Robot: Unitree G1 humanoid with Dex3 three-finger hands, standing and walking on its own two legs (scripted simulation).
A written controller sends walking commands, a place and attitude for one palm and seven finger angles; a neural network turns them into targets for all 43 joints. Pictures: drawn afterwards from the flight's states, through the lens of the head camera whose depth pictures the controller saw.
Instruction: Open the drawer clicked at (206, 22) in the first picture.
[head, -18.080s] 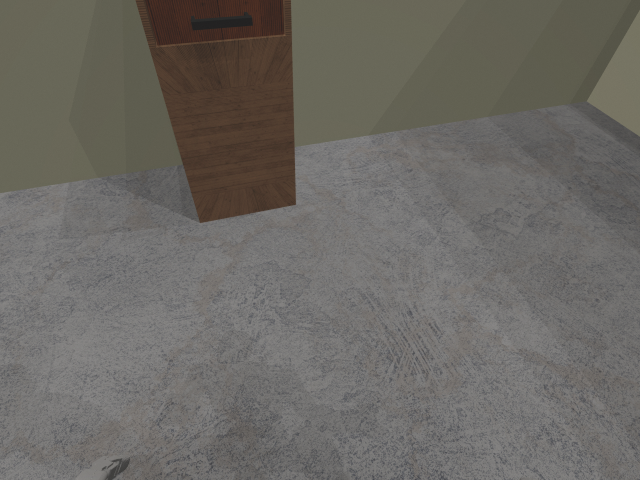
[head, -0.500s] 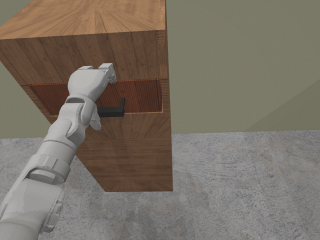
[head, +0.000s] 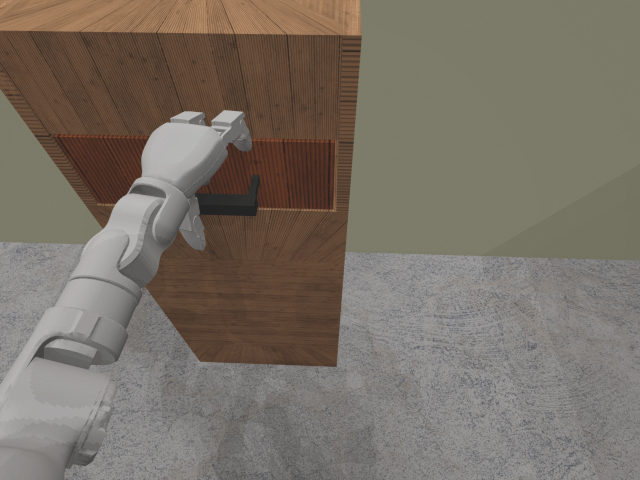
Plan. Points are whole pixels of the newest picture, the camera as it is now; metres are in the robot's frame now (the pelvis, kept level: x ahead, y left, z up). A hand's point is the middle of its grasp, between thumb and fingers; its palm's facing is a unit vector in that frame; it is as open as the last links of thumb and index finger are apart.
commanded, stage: move the hooked fingers above the handle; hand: left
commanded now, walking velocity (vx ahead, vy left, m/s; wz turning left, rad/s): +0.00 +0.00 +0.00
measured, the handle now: (199, 192) +0.49 +0.19 +0.06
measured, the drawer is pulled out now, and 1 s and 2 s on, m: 0.00 0.00 0.00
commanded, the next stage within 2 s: lower the fingers behind the handle in 0.28 s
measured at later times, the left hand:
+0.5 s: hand (137, 207) +0.42 +0.25 +0.10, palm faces -0.14 +0.00 -0.99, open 13.7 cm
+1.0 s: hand (169, 206) +0.44 +0.22 +0.08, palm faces -0.03 -0.01 -1.00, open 13.6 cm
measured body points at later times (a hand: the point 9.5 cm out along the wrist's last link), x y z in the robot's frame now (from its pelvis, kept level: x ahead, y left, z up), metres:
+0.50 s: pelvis -0.01 -0.01 +0.00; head +0.03 -0.03 +0.45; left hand +0.43 +0.25 +0.15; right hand +0.07 -0.30 -0.12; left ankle +0.02 +0.10 -0.72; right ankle -0.03 -0.11 -0.72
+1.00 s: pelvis +0.00 +0.00 +0.00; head +0.03 -0.02 +0.45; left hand +0.44 +0.22 +0.14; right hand +0.10 -0.23 -0.14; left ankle +0.02 +0.10 -0.72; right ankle -0.03 -0.11 -0.72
